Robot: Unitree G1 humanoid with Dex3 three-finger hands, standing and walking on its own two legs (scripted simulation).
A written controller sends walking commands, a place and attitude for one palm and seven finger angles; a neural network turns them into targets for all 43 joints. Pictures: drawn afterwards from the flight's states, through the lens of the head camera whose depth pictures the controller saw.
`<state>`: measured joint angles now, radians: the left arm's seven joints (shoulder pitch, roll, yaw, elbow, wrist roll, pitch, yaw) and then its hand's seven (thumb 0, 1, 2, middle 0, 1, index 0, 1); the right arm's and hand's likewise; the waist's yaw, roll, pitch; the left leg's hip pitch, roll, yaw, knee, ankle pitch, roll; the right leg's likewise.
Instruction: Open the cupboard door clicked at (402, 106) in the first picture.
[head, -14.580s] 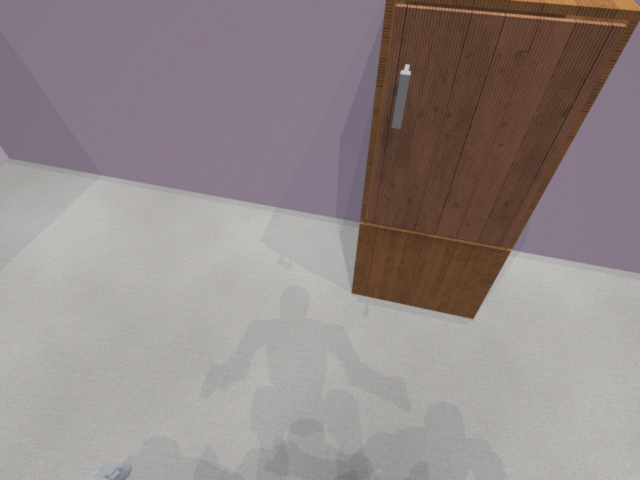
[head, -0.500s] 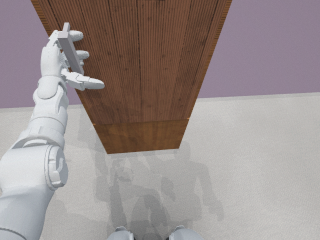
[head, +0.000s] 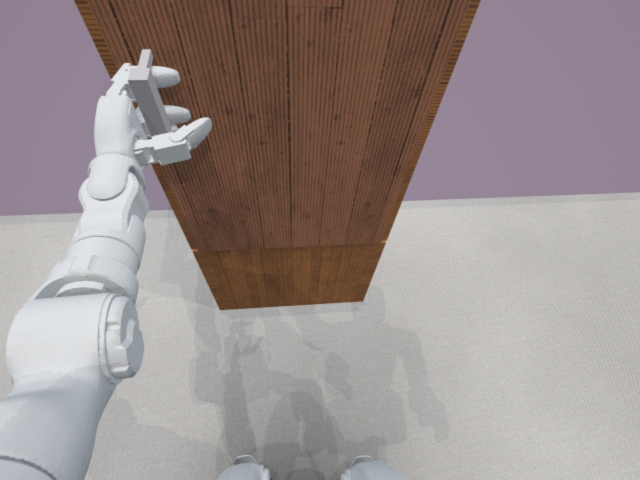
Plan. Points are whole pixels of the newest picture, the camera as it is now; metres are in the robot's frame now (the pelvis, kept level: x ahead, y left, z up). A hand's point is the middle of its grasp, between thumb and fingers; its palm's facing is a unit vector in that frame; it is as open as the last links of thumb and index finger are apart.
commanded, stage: close the thumb around the handle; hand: left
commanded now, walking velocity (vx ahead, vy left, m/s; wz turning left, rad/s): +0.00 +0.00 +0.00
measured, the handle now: (158, 106) +0.57 +0.17 +0.11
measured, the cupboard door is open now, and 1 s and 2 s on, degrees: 0 19 39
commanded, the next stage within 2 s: pull the door open along its arc in 0.26 s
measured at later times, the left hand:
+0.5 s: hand (174, 130) +0.52 +0.14 +0.12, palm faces +0.01 -1.00 -0.01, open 5.5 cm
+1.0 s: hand (198, 210) +0.40 +0.10 +0.12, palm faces +0.17 -0.98 +0.08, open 5.7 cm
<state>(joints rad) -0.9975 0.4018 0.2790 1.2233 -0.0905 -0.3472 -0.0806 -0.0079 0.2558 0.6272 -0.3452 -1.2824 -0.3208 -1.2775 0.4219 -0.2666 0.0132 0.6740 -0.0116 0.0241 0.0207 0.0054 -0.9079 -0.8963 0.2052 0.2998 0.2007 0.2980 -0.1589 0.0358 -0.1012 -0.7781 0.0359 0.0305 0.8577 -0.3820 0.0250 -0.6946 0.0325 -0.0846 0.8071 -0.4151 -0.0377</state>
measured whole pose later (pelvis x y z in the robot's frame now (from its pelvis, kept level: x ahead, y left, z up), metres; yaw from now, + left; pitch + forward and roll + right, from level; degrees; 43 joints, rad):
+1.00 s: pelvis +0.01 +0.00 +0.02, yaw -1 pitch +9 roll +0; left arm -0.30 0.04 0.11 0.40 -0.12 -0.18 0.19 0.00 0.71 0.75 -0.36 -1.35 -0.39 -1.35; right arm 0.29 -0.24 -0.01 0.55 0.01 0.03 0.04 0.01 -0.91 -0.90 0.20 0.30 0.20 0.30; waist -0.04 0.04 -0.13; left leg -0.52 0.03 0.07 0.73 -0.36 0.02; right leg -0.47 0.03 -0.04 0.71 -0.40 -0.04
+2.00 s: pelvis +0.00 -0.03 +0.02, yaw +3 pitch +2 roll +1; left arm 0.06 -0.09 -0.28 0.02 0.04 0.00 0.56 0.00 -0.12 0.46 -0.32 -1.24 -0.37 -1.24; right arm 0.16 -0.18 0.01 0.58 -0.04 0.07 0.01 0.01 -0.91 -0.90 0.20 0.30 0.20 0.30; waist 0.00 0.05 -0.06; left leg -0.38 0.01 -0.01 0.68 -0.33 -0.02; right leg -0.31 0.02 -0.12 0.68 -0.41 -0.07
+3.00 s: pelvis -0.02 -0.01 +0.02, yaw +0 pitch +0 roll +0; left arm 0.11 0.01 -0.26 0.01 -0.05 -0.11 0.14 -0.02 -0.50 0.30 -0.17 -0.34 -0.18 -0.31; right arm 0.23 -0.19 0.05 0.52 0.00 0.00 0.01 0.01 -0.91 -0.90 0.20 0.30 0.20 0.30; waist -0.01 0.03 -0.05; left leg -0.38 0.01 0.05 0.69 -0.31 0.01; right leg -0.33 0.02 -0.06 0.70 -0.37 -0.05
